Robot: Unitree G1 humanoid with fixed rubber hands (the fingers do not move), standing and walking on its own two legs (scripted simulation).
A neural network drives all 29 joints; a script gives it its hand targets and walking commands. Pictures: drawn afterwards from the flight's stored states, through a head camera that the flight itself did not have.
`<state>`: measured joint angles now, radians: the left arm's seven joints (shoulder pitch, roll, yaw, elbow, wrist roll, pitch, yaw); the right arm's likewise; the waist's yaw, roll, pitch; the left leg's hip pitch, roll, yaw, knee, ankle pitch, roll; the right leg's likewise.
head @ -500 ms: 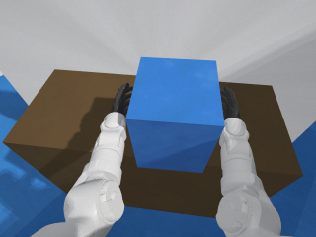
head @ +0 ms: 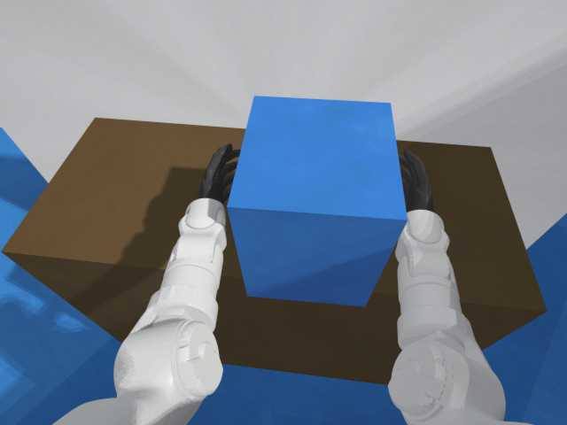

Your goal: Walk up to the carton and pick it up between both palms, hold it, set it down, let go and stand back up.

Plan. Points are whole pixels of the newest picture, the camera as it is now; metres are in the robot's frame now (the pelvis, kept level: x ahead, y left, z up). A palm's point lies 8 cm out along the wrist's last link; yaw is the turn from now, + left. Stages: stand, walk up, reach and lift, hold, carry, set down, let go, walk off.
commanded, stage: set down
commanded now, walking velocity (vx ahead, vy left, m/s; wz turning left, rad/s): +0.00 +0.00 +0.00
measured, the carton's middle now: (313, 207) +0.44 -0.04 +0.03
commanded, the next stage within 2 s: none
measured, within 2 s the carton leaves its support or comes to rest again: neither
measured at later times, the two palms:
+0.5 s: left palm (209, 186) +0.45 +0.11 +0.08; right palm (415, 200) +0.41 -0.19 +0.07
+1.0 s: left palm (177, 171) +0.46 +0.15 +0.11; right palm (443, 179) +0.42 -0.22 +0.11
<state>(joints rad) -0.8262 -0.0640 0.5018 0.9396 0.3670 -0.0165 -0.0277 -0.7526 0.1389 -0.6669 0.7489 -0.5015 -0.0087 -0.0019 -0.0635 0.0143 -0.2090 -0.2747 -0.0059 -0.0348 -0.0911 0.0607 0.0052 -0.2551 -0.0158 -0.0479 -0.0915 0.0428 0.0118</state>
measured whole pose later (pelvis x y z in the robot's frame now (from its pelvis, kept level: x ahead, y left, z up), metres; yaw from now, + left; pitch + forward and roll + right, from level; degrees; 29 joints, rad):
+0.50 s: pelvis -0.01 +0.00 +0.00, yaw -3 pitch +21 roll +0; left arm -0.96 0.10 0.29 1.17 0.11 -0.01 0.06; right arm -0.86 -0.02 -0.38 1.00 -0.18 0.01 -0.11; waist -0.05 -0.01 -0.25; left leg -0.37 0.00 0.02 -0.02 0.03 0.00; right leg -0.36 -0.02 0.01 -0.04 0.04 0.02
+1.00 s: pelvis -0.02 +0.00 +0.00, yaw -2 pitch +19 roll +0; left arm -0.97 0.30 0.04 1.10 -0.21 0.12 0.04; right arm -0.95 -0.20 -0.09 1.02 0.15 0.12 -0.11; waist -0.07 0.01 -0.23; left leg -0.43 0.01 0.00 0.16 -0.05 -0.01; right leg -0.40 0.00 -0.01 0.09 -0.02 0.00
